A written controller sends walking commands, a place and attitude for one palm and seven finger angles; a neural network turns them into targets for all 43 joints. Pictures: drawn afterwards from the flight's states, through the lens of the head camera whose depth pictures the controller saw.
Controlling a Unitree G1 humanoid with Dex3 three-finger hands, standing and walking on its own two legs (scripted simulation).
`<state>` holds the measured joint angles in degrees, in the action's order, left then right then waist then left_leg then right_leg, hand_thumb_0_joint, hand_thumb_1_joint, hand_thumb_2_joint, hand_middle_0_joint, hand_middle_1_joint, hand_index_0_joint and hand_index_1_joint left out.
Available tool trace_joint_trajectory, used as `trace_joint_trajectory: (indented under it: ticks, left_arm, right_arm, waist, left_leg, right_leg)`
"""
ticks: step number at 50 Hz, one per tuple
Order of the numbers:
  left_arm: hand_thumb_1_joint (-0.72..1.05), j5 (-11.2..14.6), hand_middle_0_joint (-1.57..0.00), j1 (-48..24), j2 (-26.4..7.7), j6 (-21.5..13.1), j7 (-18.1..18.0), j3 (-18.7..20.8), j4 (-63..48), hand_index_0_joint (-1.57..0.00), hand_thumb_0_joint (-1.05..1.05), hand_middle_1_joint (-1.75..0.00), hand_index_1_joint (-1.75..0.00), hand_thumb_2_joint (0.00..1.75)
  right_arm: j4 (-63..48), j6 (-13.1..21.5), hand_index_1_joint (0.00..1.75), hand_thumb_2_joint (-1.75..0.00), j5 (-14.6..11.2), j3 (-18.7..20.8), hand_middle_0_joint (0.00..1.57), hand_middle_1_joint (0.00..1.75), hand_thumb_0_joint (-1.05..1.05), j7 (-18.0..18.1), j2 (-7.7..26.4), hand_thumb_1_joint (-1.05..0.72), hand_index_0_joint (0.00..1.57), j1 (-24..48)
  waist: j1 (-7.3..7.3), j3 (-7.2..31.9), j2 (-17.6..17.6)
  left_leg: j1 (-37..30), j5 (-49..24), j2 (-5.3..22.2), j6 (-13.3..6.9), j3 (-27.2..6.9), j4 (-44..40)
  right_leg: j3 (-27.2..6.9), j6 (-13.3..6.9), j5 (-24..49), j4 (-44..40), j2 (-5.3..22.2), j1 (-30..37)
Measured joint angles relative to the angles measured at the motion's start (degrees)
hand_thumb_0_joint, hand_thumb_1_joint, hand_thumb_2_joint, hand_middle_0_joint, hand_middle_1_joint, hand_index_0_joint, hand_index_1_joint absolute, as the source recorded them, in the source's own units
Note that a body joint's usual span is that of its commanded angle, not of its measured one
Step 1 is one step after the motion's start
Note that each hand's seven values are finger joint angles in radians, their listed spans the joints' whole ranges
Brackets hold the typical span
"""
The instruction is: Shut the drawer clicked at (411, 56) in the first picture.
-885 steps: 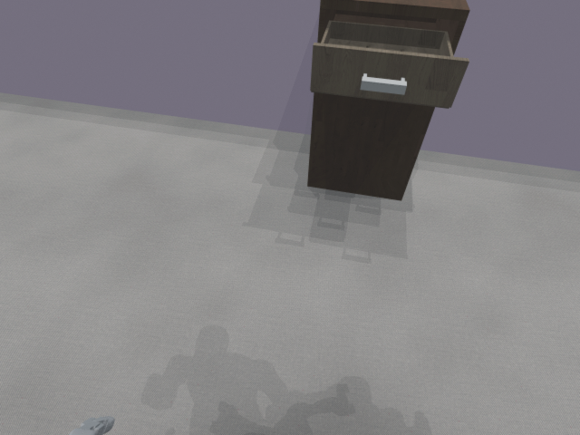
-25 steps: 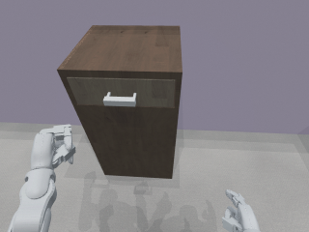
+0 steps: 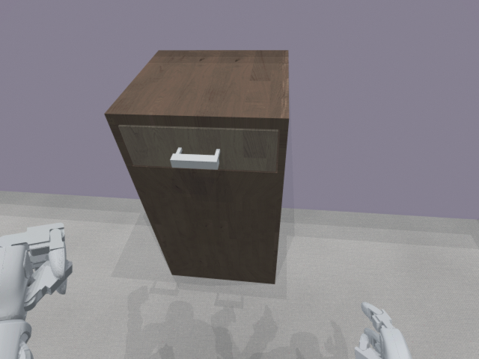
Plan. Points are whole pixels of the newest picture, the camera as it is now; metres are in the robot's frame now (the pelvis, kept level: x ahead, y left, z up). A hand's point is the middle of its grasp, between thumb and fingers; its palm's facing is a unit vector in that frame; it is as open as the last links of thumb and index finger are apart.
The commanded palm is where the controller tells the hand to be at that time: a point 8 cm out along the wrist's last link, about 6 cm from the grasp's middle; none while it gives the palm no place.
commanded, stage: draw the hand back to the body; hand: left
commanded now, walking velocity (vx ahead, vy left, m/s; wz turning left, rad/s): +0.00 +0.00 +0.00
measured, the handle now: (196, 156) +0.61 +0.20 -0.02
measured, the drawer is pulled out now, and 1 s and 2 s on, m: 0.00 0.00 0.00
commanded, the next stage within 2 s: step back with the hand held close in 0.02 s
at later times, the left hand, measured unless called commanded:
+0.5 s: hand (67, 267) +0.18 +0.25 +0.14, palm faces +0.27 -0.82 -0.50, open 3.2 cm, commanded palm +0.12 +0.30 +0.17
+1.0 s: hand (12, 317) +0.11 +0.27 +0.15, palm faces +0.36 -0.81 -0.46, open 3.2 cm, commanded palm +0.04 +0.32 +0.17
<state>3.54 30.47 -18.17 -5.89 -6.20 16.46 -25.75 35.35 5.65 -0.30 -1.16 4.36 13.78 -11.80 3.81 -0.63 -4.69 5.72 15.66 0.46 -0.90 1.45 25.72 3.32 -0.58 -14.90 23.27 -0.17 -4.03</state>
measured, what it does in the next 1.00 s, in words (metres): shifts its weight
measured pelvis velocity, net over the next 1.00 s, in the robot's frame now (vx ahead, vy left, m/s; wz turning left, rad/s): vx -0.08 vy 0.03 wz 0.02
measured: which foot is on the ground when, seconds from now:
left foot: down 0.00-1.00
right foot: down 0.00-1.00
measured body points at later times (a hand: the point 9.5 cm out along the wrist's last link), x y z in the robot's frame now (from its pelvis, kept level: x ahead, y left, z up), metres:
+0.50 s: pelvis -0.02 +0.02 +0.00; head +0.01 +0.01 +0.45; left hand +0.16 +0.30 +0.17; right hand +0.15 -0.23 -0.09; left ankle -0.01 +0.11 -0.74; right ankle -0.02 -0.11 -0.74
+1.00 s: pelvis -0.08 +0.03 -0.01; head -0.06 +0.05 +0.44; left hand +0.09 +0.31 +0.18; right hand +0.08 -0.21 -0.09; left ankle -0.01 +0.11 -0.74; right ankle -0.04 -0.11 -0.74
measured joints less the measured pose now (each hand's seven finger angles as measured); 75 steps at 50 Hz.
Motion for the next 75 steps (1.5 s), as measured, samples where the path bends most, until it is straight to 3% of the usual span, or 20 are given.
trace_joint_trajectory:
  ticks: [8,14,20,29,37,47,52,57,60,63,69,72,75]
  left_arm:
    - [0.89,-0.2,-1.40,-1.3,0.4,0.4,-0.1,-0.8,0.8,-1.41,0.01,-1.59,-1.60,0.90]
    - [0.89,-0.7,-1.40,-0.1,-1.1,-3.5,0.2,3.1,-0.5,-1.41,0.01,-1.59,-1.60,0.90]
    - [0.89,-0.8,-1.40,3.5,-2.1,-4.1,0.3,2.7,-2.1,-1.41,0.01,-1.59,-1.60,0.90]
    - [0.88,-0.9,-1.40,5.6,-5.1,-4.2,-0.5,4.3,-5.9,-1.41,0.01,-1.59,-1.60,0.90]
    - [0.89,-2.0,-1.40,4.7,-4.2,-5.5,-1.1,5.3,-6.7,-1.41,0.01,-1.59,-1.60,0.90]
    - [0.88,-2.4,-1.40,5.0,-2.9,-8.1,-2.3,4.3,-8.2,-1.41,0.01,-1.59,-1.60,0.90]
    - [0.88,-3.5,-1.40,3.7,-4.8,-8.9,-2.2,5.8,-7.3,-1.41,0.01,-1.59,-1.60,0.90]
    - [0.88,-2.9,-1.40,4.7,-5.8,-10.4,-1.6,8.9,-8.5,-1.41,0.01,-1.59,-1.60,0.90]
    - [0.89,-2.1,-1.40,4.4,-5.2,-10.7,-1.1,7.8,-9.0,-1.41,0.01,-1.59,-1.60,0.90]
    - [0.88,-1.8,-1.40,4.9,-5.3,-10.6,-0.6,5.8,-9.6,-1.41,0.01,-1.59,-1.60,0.90]
    - [0.88,-1.5,-1.40,6.0,-6.8,-11.3,-1.2,5.3,-9.8,-1.41,0.01,-1.59,-1.59,0.90]
    - [0.88,-1.4,-1.40,5.4,-7.2,-11.6,-1.6,6.5,-9.6,-1.41,0.01,-1.59,-1.59,0.90]
    - [0.88,-2.2,-1.40,3.6,-7.1,-11.6,-1.1,7.6,-7.9,-1.41,0.01,-1.59,-1.60,0.90]
  right_arm:
    - [0.2,1.1,0.30,-0.90,0.3,-0.5,0.20,0.30,0.01,0.4,-0.8,-0.90,0.21,0.4]
    - [-1.8,-2.1,0.30,-0.90,0.8,-0.2,0.20,0.30,0.01,-0.7,-0.7,-0.90,0.21,1.4]
    - [-2.9,-5.4,0.30,-0.90,0.5,1.6,0.20,0.30,0.01,-0.6,0.0,-0.90,0.21,1.8]
    - [-4.3,-6.7,0.30,-0.90,0.1,2.2,0.20,0.30,0.01,0.2,-0.7,-0.90,0.20,1.6]
    - [-5.7,-4.8,0.30,-0.90,0.0,1.1,0.20,0.30,0.01,0.0,-1.6,-0.90,0.21,2.2]
    - [-3.6,-2.9,0.30,-0.90,0.7,1.1,0.20,0.30,0.01,0.1,-1.2,-0.90,0.21,0.4]
    - [-3.2,-2.1,0.30,-0.90,0.7,1.4,0.20,0.30,0.01,0.6,-1.5,-0.90,0.21,-1.4]
    - [-2.9,-0.8,0.30,-0.90,1.1,1.4,0.20,0.30,0.01,-0.2,-2.1,-0.90,0.21,0.0]
    - [-2.3,-0.8,0.30,-0.90,1.1,1.4,0.20,0.30,0.01,-0.6,-2.1,-0.90,0.21,2.7]
    - [-2.2,-1.5,0.30,-0.90,0.8,1.7,0.20,0.30,0.01,-0.9,-2.1,-0.90,0.21,4.1]
    - [-2.2,-3.2,0.30,-0.90,0.5,2.7,0.20,0.30,0.01,-0.5,-1.6,-0.90,0.21,2.9]
    - [-2.0,-3.2,0.30,-0.90,0.4,2.8,0.20,0.30,0.01,0.1,-1.1,-0.90,0.21,1.9]
    - [-1.3,-1.9,0.30,-0.90,1.2,2.8,0.20,0.30,0.01,0.3,-1.6,-0.90,0.21,1.4]
  waist:
    - [-0.22,-0.4,0.6]
    - [-2.48,-0.1,0.9]
    - [-3.96,-0.9,1.8]
    - [-3.85,-1.7,4.0]
    - [-3.62,-1.8,4.0]
    - [-3.86,-1.1,3.8]
    - [-5.39,-0.6,4.1]
    - [-4.34,-0.7,5.0]
    - [-3.83,-2.6,4.8]
    - [-4.23,-2.9,4.3]
    - [-5.60,-0.8,4.2]
    - [-5.62,-0.6,4.1]
    - [-5.43,-0.6,3.4]
  left_leg:
    - [-0.3,-0.2,0.2,0.1,0.2,-0.3]
    - [3.4,-0.5,0.4,-0.1,0.3,0.4]
    - [6.3,-1.8,-0.6,-1.0,1.1,-0.3]
    - [9.6,-2.7,-1.6,-2.0,1.9,1.2]
    - [13.5,-2.9,-1.7,-2.6,1.8,5.2]
    - [17.4,-3.5,-0.7,-2.6,0.4,8.3]
    - [18.4,-5.4,-1.6,-3.1,-1.5,7.0]
    - [21.4,-6.6,-1.4,-2.6,-0.9,7.1]
    - [21.9,-8.2,-0.7,-2.1,-0.5,6.3]
    - [21.9,-9.7,-0.2,-1.9,-0.8,5.4]
    - [23.5,-2.9,-1.2,-0.4,-2.5,9.0]
    - [22.8,-10.9,-1.0,-2.6,-2.2,6.8]
    - [22.3,-12.9,-0.4,-4.2,-2.3,4.3]
  right_leg:
    - [-0.2,-0.1,0.2,-0.2,-0.2,0.2]
    - [-0.3,0.1,1.5,-1.2,-0.4,-2.9]
    - [-1.1,1.1,2.3,-0.6,0.6,-6.6]
    - [-1.9,2.0,2.7,2.6,1.8,-10.7]
    - [-1.7,2.1,2.9,6.4,2.0,-14.4]
    - [-0.6,2.0,4.8,5.5,0.9,-16.0]
    - [-3.8,2.2,1.9,11.5,-1.8,-15.4]
    - [-6.4,1.4,-2.3,9.5,-2.9,-14.1]
    - [-6.9,1.2,-1.1,8.7,-3.5,-14.8]
    - [-6.6,1.1,0.5,7.6,-4.0,-14.8]
    - [-5.9,1.5,1.8,6.5,-3.7,-14.4]
    - [-5.7,2.1,0.6,7.9,-3.7,-14.8]
    - [-6.6,1.7,-6.2,21.6,-6.0,-17.7]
